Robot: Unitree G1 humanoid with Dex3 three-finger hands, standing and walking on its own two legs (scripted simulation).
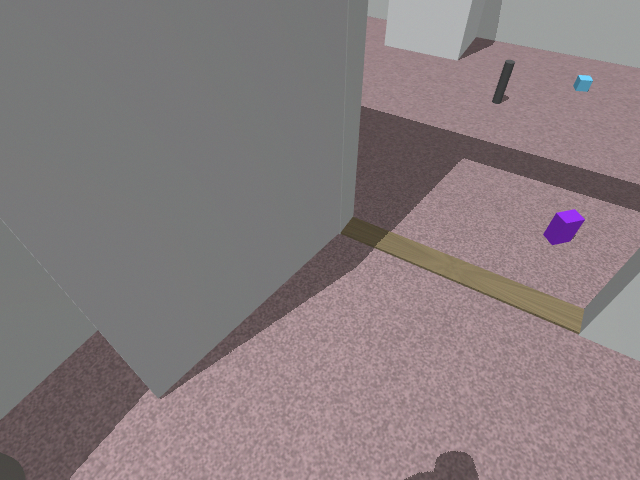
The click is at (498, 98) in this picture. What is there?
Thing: slim round
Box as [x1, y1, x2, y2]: [492, 60, 514, 103]
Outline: 512,60 505,61 492,100 495,103 499,103 501,100 514,61
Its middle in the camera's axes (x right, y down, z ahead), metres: +1.11 -0.96 +2.34
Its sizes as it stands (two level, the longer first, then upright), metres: 0.053 0.053 0.246
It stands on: the floor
